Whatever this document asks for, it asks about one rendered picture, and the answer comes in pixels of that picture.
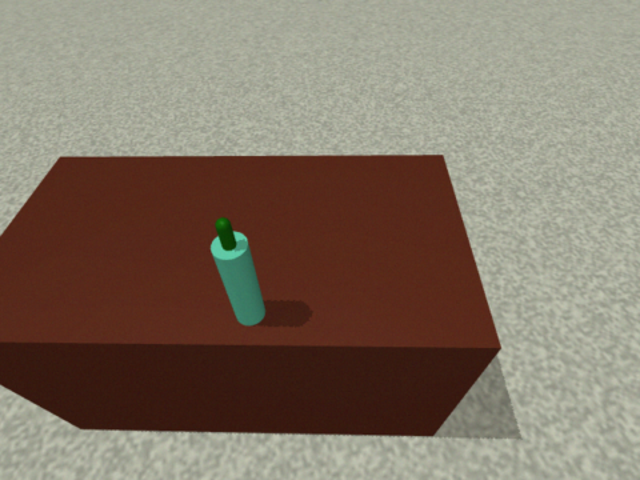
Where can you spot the bottle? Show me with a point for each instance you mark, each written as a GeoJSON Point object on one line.
{"type": "Point", "coordinates": [234, 261]}

